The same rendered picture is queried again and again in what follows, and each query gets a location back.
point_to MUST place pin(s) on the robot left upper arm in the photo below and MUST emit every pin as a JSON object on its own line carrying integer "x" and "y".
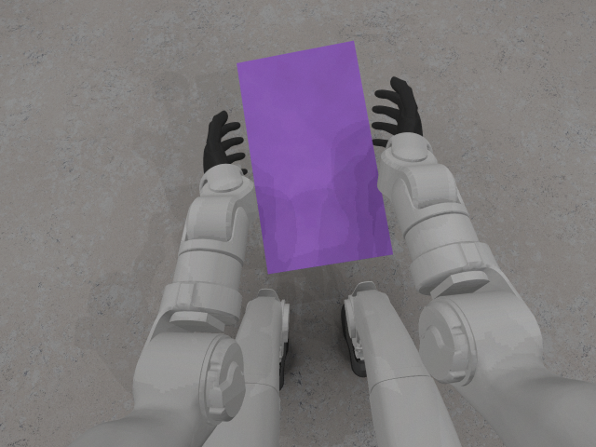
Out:
{"x": 186, "y": 384}

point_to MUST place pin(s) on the robot right hand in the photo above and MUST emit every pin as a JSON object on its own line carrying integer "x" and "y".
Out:
{"x": 406, "y": 116}

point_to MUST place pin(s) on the robot right upper arm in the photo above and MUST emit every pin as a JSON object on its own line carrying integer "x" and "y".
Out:
{"x": 488, "y": 347}

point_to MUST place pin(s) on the right robot forearm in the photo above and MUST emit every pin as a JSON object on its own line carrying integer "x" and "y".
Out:
{"x": 447, "y": 257}

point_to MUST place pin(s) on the right robot thigh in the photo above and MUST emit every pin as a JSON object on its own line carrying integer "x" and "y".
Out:
{"x": 407, "y": 408}

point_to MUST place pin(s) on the robot thigh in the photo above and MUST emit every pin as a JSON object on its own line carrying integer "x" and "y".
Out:
{"x": 407, "y": 408}
{"x": 263, "y": 329}

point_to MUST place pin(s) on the carton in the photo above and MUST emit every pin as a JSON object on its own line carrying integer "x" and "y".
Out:
{"x": 312, "y": 159}

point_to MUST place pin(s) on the left robot thigh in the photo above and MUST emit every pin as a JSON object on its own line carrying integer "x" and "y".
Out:
{"x": 263, "y": 329}

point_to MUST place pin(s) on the left robot forearm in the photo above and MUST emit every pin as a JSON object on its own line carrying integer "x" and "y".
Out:
{"x": 203, "y": 296}

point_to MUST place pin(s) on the robot left hand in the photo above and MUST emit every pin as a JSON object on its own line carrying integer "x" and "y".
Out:
{"x": 214, "y": 152}

